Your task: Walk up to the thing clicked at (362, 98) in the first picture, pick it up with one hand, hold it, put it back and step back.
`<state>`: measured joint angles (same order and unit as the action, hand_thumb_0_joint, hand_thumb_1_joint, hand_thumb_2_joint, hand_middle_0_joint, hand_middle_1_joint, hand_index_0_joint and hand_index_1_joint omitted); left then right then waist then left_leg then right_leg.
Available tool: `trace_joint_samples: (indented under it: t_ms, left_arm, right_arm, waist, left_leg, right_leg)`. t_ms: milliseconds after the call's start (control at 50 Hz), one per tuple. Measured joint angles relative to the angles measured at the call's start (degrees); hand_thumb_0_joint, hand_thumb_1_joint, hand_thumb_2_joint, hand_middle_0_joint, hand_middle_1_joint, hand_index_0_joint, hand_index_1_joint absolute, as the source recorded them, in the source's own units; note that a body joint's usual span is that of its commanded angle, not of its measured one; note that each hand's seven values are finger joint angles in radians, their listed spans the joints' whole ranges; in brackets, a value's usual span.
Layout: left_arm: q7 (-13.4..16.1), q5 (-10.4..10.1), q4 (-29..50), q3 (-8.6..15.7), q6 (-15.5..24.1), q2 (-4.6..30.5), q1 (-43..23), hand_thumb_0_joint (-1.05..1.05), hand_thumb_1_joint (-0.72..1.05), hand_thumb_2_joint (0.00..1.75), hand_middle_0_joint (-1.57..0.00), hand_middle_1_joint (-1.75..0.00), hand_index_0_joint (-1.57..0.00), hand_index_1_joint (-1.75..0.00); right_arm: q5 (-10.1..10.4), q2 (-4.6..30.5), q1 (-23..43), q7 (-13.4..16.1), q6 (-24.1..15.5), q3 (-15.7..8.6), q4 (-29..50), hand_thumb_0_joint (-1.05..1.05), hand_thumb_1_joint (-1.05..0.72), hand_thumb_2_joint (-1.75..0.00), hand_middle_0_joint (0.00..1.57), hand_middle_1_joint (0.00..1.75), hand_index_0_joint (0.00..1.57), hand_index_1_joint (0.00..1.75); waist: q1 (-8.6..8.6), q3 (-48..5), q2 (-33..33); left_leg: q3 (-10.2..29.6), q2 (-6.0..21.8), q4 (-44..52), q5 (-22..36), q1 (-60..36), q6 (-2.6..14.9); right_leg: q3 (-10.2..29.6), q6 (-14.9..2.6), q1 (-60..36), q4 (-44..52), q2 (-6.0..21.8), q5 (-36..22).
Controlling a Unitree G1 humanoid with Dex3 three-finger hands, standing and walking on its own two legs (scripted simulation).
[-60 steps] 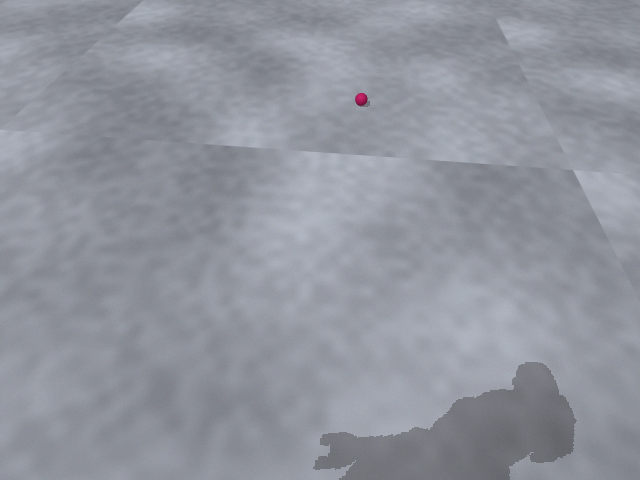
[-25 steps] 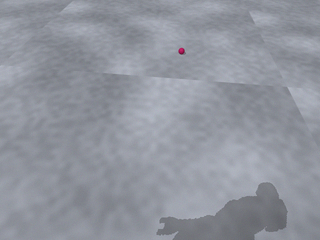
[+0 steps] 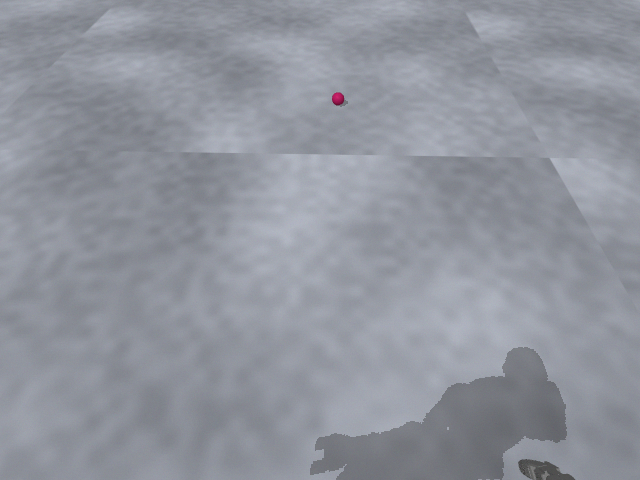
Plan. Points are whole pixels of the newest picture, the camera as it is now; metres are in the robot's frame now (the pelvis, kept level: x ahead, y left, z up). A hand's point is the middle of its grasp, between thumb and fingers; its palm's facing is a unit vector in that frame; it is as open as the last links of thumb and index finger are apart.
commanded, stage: walk up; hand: left
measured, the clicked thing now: (338, 98) +2.18 -0.11 -0.74
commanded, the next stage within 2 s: none
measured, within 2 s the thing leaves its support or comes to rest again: neither
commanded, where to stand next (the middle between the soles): +1.93 +0.23 m, yaw -82 degrees
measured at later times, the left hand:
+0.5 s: hand (182, 386) +0.28 +0.22 -0.13, palm faces -0.29 -0.83 -0.47, open 7.4 cm
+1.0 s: hand (279, 150) +0.84 +0.11 -0.11, palm faces -0.62 -0.59 -0.52, open 7.4 cm
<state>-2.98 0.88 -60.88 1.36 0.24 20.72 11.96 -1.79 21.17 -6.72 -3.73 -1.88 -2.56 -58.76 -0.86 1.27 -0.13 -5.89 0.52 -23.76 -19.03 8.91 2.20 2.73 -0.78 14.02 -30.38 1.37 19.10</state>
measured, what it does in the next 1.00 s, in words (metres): walks ahead, turning right: right foot, then left foot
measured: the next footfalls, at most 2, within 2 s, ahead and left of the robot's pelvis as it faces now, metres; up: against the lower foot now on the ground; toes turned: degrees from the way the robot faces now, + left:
right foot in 0.26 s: +0.14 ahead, -0.21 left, +0.00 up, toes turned -24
left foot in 0.68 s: +0.56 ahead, +0.03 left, +0.00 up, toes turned -26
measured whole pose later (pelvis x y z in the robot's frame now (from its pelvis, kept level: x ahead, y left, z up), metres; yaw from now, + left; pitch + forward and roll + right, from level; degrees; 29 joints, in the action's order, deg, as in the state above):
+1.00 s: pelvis +0.53 -0.04 -0.01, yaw -38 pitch +0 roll +1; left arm -1.0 -1.1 -50.7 2.9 2.9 29.1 10.3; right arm -2.4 27.9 -20.0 -6.0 -0.2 -6.7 -46.4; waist 8.2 2.5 2.0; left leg -13.2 -1.7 -24.5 -19.1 6.0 3.8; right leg -6.3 -0.9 35.0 -46.8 5.9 11.0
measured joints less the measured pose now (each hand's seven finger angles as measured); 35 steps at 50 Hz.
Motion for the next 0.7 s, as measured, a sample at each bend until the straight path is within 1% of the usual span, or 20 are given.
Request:
trace_joint_samples:
  t_ms: [40,80,120,160,200,240,260,280,320,340,360,380,420,500,540,600,640,660,680,700]
  left_arm:
    - [-0.7,0.2,-0.3,0.2,-0.7,0.5,0.9,0.00,0.90,0.90,-0.21,-0.30,-0.20,-0.30]
    - [-1.5,0.2,-0.1,0.5,-0.9,1.6,1.3,0.00,0.90,0.90,-0.21,-0.30,-0.21,-0.30]
    - [-2.5,-0.1,0.8,1.1,-0.8,2.8,1.7,0.01,0.90,0.90,-0.21,-0.30,-0.21,-0.30]
    - [-3.2,-0.3,1.7,1.6,-0.2,4.2,1.8,0.01,0.90,0.90,-0.21,-0.30,-0.21,-0.30]
    - [-3.3,-0.6,2.5,2.2,0.5,5.8,1.9,0.01,0.90,0.90,-0.21,-0.30,-0.21,-0.30]
    - [-2.9,-0.8,3.5,2.8,1.4,7.8,2.5,0.00,0.90,0.90,-0.21,-0.30,-0.20,-0.30]
    - [-2.5,-0.8,4.1,3.2,2.2,8.8,2.8,0.00,0.90,0.90,-0.21,-0.30,-0.20,-0.30]
    - [-1.6,-0.6,4.9,3.8,3.0,9.0,2.7,0.00,0.90,0.90,-0.21,-0.30,-0.20,-0.30]
    - [0.3,-0.7,6.3,3.7,4.1,7.9,3.4,0.00,0.90,0.90,-0.20,-0.30,-0.20,-0.30]
    - [1.0,-0.7,6.6,3.1,4.3,6.9,4.1,0.00,0.90,0.90,-0.20,-0.30,-0.20,-0.30]
    - [1.5,-0.7,6.7,2.4,4.4,5.8,4.9,0.00,0.91,0.90,-0.20,-0.30,-0.20,-0.30]
    - [1.9,-0.8,6.6,1.8,4.5,4.8,5.8,0.00,0.90,0.90,-0.20,-0.30,-0.20,-0.30]
    - [2.5,-1.1,6.1,0.7,4.7,3.3,7.7,0.00,0.90,0.90,-0.20,-0.30,-0.20,-0.30]
    - [2.5,-1.2,5.0,-0.6,5.5,1.7,11.1,0.00,0.90,0.90,-0.21,-0.30,-0.21,-0.30]
    - [2.4,-1.1,5.1,-0.8,5.9,1.5,12.4,0.00,0.90,0.90,-0.21,-0.30,-0.21,-0.30]
    - [2.6,-0.8,5.7,-0.6,6.3,2.0,13.0,0.00,0.89,0.90,-0.21,-0.30,-0.21,-0.30]
    - [2.9,-0.4,6.1,-0.3,6.1,3.2,12.7,0.00,0.89,0.90,-0.22,-0.30,-0.21,-0.31]
    - [3.2,-0.3,6.2,-0.1,5.8,4.0,12.5,0.00,0.89,0.90,-0.22,-0.30,-0.21,-0.31]
    - [3.5,-0.1,6.3,0.2,5.5,4.8,12.0,0.00,0.89,0.90,-0.22,-0.30,-0.21,-0.31]
    - [4.0,0.0,6.0,0.5,4.7,6.0,10.3,0.00,0.89,0.90,-0.22,-0.30,-0.21,-0.31]
  right_arm:
    - [0.1,1.2,0.1,-0.6,-1.1,-1.2,3.1,0.00,-0.90,-0.89,0.21,0.30,0.21,0.30]
    - [0.0,2.1,-0.4,-0.8,-1.5,-1.9,4.6,0.00,-0.90,-0.89,0.21,0.30,0.21,0.30]
    - [-0.2,3.5,-1.1,-1.3,-1.2,-2.3,5.1,0.00,-0.90,-0.89,0.21,0.30,0.21,0.30]
    - [-0.4,5.0,-1.6,-1.9,-0.8,-2.7,5.2,0.00,-0.90,-0.89,0.21,0.30,0.21,0.30]
    - [-0.7,6.5,-2.1,-2.5,-0.5,-3.1,5.3,0.00,-0.90,-0.89,0.21,0.30,0.21,0.30]
    - [-1.0,7.5,-2.6,-2.8,0.0,-3.3,5.4,0.00,-0.90,-0.89,0.21,0.30,0.21,0.30]
    - [-1.2,8.1,-2.7,-2.9,0.3,-3.4,5.7,0.00,-0.90,-0.89,0.21,0.30,0.21,0.30]
    - [-1.3,8.9,-2.3,-2.9,0.6,-3.6,5.7,0.00,-0.90,-0.89,0.20,0.30,0.21,0.30]
    - [-0.9,9.9,-1.0,-2.9,1.6,-3.4,5.6,0.01,-0.91,-0.89,0.20,0.30,0.20,0.30]
    - [-0.7,10.1,-0.1,-3.1,1.7,-3.1,5.7,0.01,-0.91,-0.89,0.20,0.30,0.20,0.30]
    - [-0.5,10.0,0.8,-3.3,1.6,-2.7,5.9,0.01,-0.91,-0.89,0.20,0.30,0.20,0.30]
    - [-0.3,9.7,1.6,-3.5,1.4,-2.2,6.4,0.01,-0.91,-0.89,0.20,0.30,0.20,0.30]
    - [-0.2,8.4,3.0,-4.3,0.9,-1.3,8.1,0.01,-0.91,-0.89,0.20,0.30,0.20,0.30]
    - [-0.4,6.2,4.0,-6.6,1.3,-0.1,12.2,0.01,-0.91,-0.89,0.20,0.30,0.20,0.30]
    - [-0.7,5.9,4.0,-7.2,1.9,0.0,13.5,0.01,-0.91,-0.89,0.20,0.30,0.20,0.30]
    - [-0.8,6.6,3.9,-7.3,2.4,-0.6,14.5,0.00,-0.91,-0.89,0.20,0.30,0.21,0.30]
    - [-0.7,7.2,3.4,-7.1,2.3,-1.4,14.9,0.00,-0.91,-0.89,0.20,0.30,0.21,0.30]
    - [-0.7,7.4,2.9,-6.9,2.1,-1.8,15.2,0.00,-0.91,-0.89,0.20,0.30,0.21,0.30]
    - [-0.6,7.7,2.4,-6.5,1.4,-2.4,15.6,0.00,-0.91,-0.89,0.20,0.30,0.21,0.30]
    - [-0.7,7.1,2.0,-5.5,0.6,-3.1,15.9,0.00,-0.91,-0.89,0.20,0.30,0.21,0.30]
  waist:
    - [0.99,-0.4,1.4]
    - [1.42,-0.9,1.9]
    - [1.39,-1.5,2.9]
    - [1.27,-2.0,3.8]
    - [1.15,-2.7,4.5]
    - [1.10,-4.0,4.6]
    - [0.91,-4.6,4.9]
    - [0.32,-4.5,6.4]
    - [-1.06,-3.9,8.6]
    - [-1.27,-3.5,9.7]
    - [-1.40,-2.9,10.5]
    - [-1.58,-2.3,10.8]
    - [-1.99,-1.0,10.5]
    - [-2.63,0.2,7.9]
    - [-2.64,0.1,6.9]
    - [-2.22,0.2,6.4]
    - [-1.68,0.2,5.8]
    - [-1.34,0.2,5.4]
    - [-0.75,0.3,4.8]
    - [0.34,1.4,3.2]
  left_leg:
    - [-2.6,1.3,0.9,3.9,-0.4,-0.09]
    - [-5.0,2.0,1.9,3.6,-2.2,-0.84]
    - [-6.9,2.9,2.6,2.1,-4.6,-1.42]
    - [-8.7,3.9,1.6,0.0,-6.7,-2.03]
    - [-10.1,4.9,-1.2,-3.3,-8.1,-2.59]
    - [-10.7,6.2,-6.8,-8.5,-8.2,-2.30]
    - [-9.4,7.1,-12.2,-11.4,-6.4,-1.17]
    - [-5.9,8.1,-20.6,-13.8,-3.1,-0.70]
    - [2.6,5.4,-35.7,-14.6,5.0,-1.55]
    - [5.2,4.2,-40.4,-13.3,8.9,-2.03]
    - [6.5,3.6,-42.9,-11.3,12.4,-2.40]
    - [6.8,3.5,-43.3,-9.0,15.6,-2.58]
    - [6.8,4.2,-40.0,-4.5,20.8,-2.65]
    - [8.0,5.9,-30.7,5.6,28.0,-3.23]
    - [8.5,6.6,-27.3,9.7,30.0,-3.89]
    - [8.9,7.0,-20.7,12.5,29.6,-4.34]
    - [8.3,6.6,-16.6,12.5,26.5,-4.00]
    - [7.7,6.2,-14.7,11.6,24.0,-3.60]
    - [7.5,5.3,-13.8,11.0,21.8,-3.54]
    - [6.5,4.0,-17.1,9.1,22.1,-3.54]
  right_leg:
    - [-2.5,-0.59,6.3,-11.2,1.0,2.9]
    - [-4.1,-0.44,10.8,-17.3,3.0,3.2]
    - [-5.8,0.46,13.0,-18.2,5.3,2.1]
    - [-7.2,1.07,13.4,-16.3,7.3,-0.2]
    - [-8.6,1.00,12.5,-14.3,8.8,-2.0]
    - [-10.2,0.46,10.2,-11.9,9.3,-3.2]
    - [-10.4,0.60,9.5,-11.8,8.6,-1.3]
    - [-10.7,0.99,10.4,-14.9,7.1,1.0]
    - [-10.8,0.91,10.5,-17.5,4.8,3.4]
    - [-10.9,0.63,9.0,-16.2,3.9,3.5]
    - [-10.9,0.59,7.0,-14.1,3.1,3.0]
    - [-10.5,0.85,4.8,-11.5,2.5,2.3]
    - [-8.9,1.66,0.5,-6.2,1.9,0.9]
    - [-4.6,2.17,-6.2,2.5,2.3,-0.4]
    - [-2.6,2.25,-8.6,5.5,2.8,-0.3]
    - [-0.4,2.98,-11.6,7.9,3.7,1.4]
    - [0.9,4.04,-12.8,6.9,4.8,4.0]
    - [1.8,4.18,-12.5,4.4,5.6,6.2]
    - [1.8,4.05,-10.3,-2.1,6.7,8.2]
    - [3.1,2.34,-6.6,-12.5,7.6,9.7]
